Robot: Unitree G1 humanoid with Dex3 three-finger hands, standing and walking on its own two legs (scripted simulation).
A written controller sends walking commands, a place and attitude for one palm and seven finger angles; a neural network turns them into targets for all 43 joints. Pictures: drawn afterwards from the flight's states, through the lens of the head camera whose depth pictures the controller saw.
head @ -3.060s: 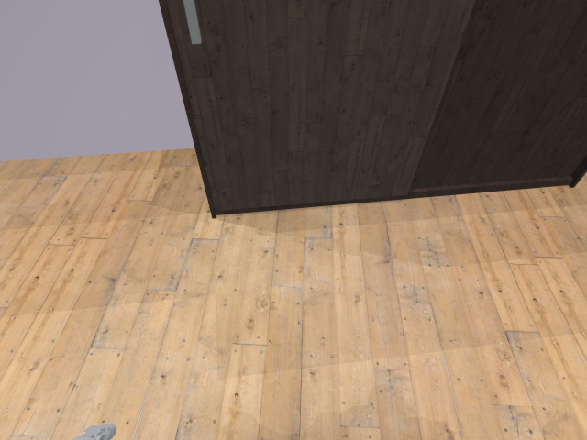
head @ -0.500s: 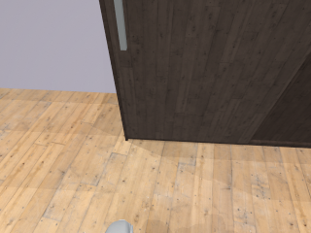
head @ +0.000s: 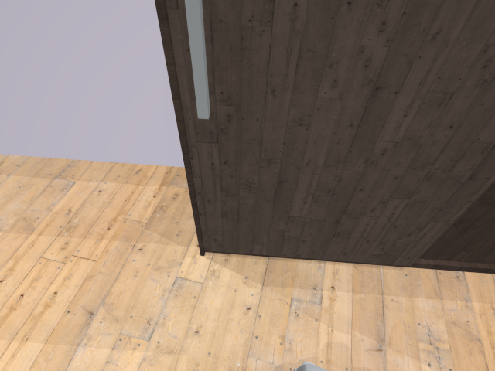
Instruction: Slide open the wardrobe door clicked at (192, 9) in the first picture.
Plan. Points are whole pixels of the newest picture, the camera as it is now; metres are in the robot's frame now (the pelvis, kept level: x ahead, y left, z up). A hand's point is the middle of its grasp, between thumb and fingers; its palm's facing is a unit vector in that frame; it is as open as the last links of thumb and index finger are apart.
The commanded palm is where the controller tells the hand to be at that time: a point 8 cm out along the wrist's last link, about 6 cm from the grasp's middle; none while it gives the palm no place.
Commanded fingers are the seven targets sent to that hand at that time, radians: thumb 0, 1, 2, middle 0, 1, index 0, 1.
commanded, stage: take the last steps up to it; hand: left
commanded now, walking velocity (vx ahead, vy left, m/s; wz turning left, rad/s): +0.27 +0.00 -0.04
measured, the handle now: (199, 41) +0.68 +0.15 +0.21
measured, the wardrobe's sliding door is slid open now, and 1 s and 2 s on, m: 0.00 0.00 0.00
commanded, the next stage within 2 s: come to a stop and stand still in 0.34 s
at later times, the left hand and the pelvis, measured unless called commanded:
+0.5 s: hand out of the picture +0.14 +0.12 -0.17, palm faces +0.07 -0.99 -0.15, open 7.3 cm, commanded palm none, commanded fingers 0.00 0.90 0.90 -0.20 -0.30 -0.20 -0.30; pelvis +0.16 -0.03 +0.00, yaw +0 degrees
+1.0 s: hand (171, 342) +0.20 +0.16 -0.17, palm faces +0.03 -0.96 -0.29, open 7.3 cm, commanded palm none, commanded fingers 0.00 0.90 0.90 -0.20 -0.30 -0.20 -0.30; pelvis +0.14 -0.05 -0.02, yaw -1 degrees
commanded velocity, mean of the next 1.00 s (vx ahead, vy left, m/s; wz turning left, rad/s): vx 0.03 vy -0.01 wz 0.01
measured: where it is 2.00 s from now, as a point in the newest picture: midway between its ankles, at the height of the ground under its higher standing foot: outside the picture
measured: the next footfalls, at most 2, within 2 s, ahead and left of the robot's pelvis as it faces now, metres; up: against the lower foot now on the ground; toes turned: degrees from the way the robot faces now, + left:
right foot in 0.14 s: +0.17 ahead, -0.15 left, +0.00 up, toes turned -9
left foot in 0.56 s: +0.29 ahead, +0.09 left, +0.00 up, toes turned +7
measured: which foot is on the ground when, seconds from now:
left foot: down 0.00-0.14, up 0.16-0.54, down 0.56-0.98, up 1.00-1.00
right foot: up 0.00-0.12, down 0.14-0.60, up 0.62-0.96, down 0.98-1.00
